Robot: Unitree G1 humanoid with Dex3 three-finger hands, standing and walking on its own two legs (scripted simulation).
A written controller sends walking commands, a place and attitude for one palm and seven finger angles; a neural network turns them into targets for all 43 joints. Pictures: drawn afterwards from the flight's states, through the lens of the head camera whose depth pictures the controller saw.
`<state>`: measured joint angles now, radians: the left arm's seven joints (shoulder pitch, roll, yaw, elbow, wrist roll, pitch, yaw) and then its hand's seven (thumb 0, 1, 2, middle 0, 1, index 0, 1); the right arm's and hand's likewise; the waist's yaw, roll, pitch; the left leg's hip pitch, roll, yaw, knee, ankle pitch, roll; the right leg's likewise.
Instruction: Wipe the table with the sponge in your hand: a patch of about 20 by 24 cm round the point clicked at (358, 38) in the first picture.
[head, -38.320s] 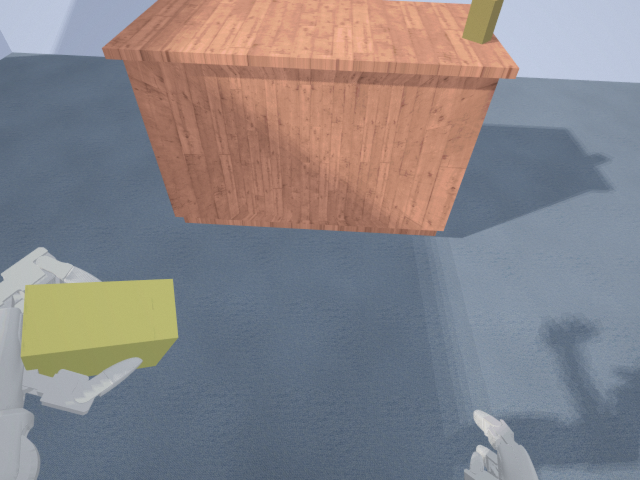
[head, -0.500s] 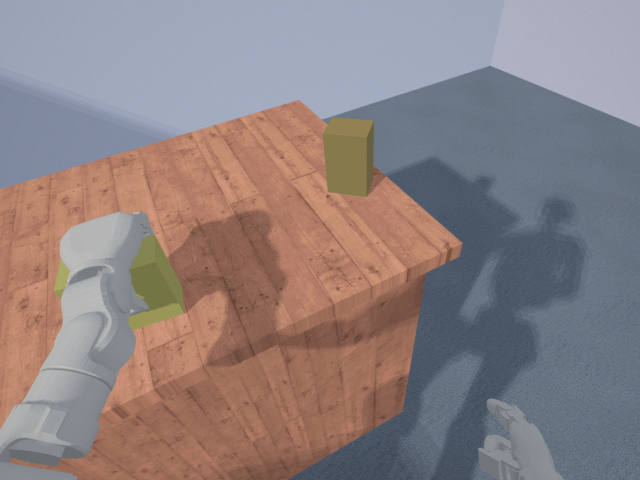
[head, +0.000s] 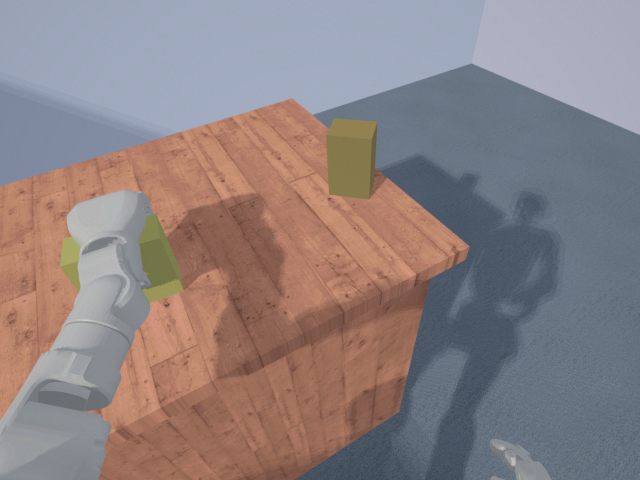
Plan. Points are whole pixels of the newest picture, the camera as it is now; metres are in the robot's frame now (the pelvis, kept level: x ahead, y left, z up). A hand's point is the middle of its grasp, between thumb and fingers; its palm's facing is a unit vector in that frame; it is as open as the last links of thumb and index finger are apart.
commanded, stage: wipe forward along the middle lane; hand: left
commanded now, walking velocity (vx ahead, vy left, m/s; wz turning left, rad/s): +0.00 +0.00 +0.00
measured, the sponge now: (132, 275) +0.36 +0.30 +0.07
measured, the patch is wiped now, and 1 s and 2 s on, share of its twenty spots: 0.90 0.95 0.95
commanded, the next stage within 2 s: slide back across to the first lane in 0.74 s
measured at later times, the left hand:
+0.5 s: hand (120, 230) +0.41 +0.32 +0.12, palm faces -0.09 -0.02 -1.00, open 9.8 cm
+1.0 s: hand (109, 212) +0.44 +0.35 +0.12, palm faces -0.13 -0.01 -0.99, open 9.8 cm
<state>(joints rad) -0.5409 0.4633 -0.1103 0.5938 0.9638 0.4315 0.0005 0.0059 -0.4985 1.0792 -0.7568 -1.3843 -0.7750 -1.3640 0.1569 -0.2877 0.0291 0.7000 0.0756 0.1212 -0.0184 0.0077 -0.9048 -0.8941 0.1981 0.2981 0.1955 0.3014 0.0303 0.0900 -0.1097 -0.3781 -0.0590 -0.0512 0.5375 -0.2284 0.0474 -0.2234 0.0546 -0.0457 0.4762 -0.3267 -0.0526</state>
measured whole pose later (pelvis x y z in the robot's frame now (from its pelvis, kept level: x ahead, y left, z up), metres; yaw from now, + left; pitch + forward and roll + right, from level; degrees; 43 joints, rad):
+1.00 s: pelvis +0.02 +0.00 +0.00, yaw -1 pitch +10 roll -2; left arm -0.79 0.68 0.05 1.02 1.03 0.18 -0.02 0.01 -0.50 1.08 -0.76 -1.39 -0.77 -1.37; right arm 0.28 -0.32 -0.01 0.74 0.06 0.15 -0.02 0.00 -0.91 -0.89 0.20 0.30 0.20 0.30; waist -0.05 0.08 -0.11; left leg -0.47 -0.04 -0.04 0.54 -0.24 0.05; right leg -0.30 0.08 -0.03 0.42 -0.30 -0.05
